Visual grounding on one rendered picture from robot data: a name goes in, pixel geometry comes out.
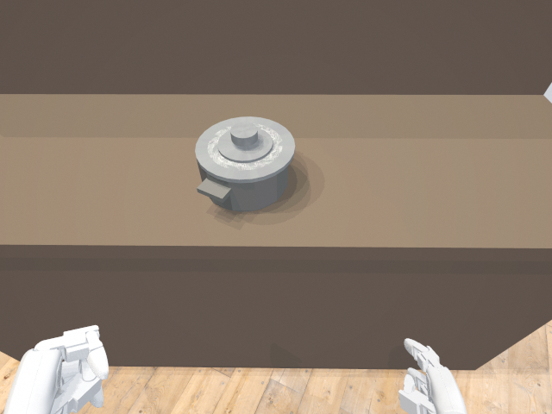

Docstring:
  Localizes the knob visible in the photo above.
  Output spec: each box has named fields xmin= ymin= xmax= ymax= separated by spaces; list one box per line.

xmin=230 ymin=122 xmax=258 ymax=147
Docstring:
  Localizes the table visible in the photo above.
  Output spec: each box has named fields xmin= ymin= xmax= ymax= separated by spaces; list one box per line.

xmin=0 ymin=0 xmax=552 ymax=370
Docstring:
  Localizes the right robot hand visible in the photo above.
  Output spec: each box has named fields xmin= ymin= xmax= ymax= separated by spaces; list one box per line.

xmin=398 ymin=338 xmax=467 ymax=414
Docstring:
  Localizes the left robot hand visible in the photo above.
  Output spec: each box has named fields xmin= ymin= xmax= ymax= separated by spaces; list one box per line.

xmin=3 ymin=325 xmax=109 ymax=414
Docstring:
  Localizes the lid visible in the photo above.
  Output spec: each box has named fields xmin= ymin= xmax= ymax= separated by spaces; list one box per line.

xmin=195 ymin=116 xmax=295 ymax=183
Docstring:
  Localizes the pot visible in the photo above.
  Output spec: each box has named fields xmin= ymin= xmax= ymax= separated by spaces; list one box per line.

xmin=197 ymin=164 xmax=288 ymax=212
